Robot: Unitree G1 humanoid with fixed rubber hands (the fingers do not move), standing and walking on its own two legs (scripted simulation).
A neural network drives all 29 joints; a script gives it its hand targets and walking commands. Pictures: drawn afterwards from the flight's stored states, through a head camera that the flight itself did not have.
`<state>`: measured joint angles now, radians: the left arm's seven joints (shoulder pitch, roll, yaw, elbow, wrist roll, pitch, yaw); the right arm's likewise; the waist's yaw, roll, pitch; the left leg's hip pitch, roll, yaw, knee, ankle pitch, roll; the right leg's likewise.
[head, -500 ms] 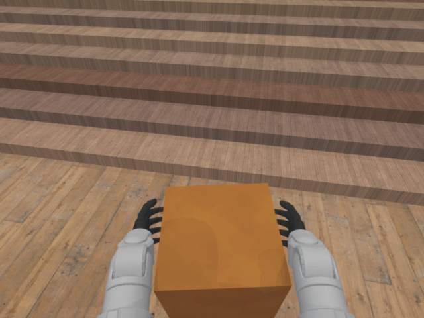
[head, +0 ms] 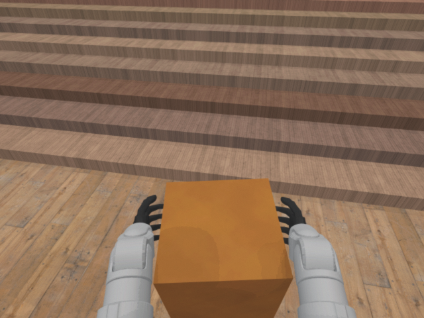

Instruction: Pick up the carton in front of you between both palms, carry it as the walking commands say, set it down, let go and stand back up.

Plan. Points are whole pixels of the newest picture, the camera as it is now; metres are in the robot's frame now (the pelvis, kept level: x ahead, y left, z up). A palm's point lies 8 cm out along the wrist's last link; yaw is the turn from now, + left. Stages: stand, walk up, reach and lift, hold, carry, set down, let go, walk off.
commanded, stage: hold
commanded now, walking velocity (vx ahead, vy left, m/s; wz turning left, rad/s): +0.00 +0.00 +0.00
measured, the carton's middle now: (220, 254) +0.28 +0.00 -0.02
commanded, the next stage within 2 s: carry in 0.36 s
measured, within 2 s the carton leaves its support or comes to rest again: neither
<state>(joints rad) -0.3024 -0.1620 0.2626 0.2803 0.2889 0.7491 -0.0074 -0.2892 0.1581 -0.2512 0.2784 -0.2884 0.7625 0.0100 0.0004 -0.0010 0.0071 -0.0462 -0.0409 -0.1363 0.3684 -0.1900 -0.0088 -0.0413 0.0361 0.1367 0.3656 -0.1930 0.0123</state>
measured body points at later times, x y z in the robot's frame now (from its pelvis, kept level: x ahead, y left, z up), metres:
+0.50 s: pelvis +0.01 +0.00 +0.00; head -0.03 +0.00 +0.44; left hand +0.32 +0.15 +0.05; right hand +0.31 -0.15 +0.05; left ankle +0.02 +0.13 -0.74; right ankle +0.01 -0.13 -0.74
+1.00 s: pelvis +0.22 +0.01 -0.01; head +0.21 +0.02 +0.44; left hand +0.47 +0.18 +0.07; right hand +0.48 -0.13 +0.08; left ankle +0.26 +0.11 -0.72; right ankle +0.11 -0.10 -0.75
